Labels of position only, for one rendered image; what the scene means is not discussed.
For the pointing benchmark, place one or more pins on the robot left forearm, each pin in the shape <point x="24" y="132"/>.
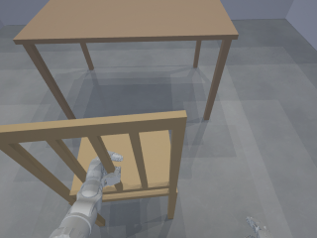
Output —
<point x="80" y="219"/>

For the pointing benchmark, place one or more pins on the chair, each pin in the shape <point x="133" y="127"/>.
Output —
<point x="151" y="161"/>

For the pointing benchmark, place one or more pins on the right robot hand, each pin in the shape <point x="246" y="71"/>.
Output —
<point x="258" y="227"/>

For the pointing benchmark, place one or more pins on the table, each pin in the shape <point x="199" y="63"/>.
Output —
<point x="128" y="21"/>

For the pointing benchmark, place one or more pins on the left robot hand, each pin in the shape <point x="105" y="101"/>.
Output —
<point x="97" y="171"/>

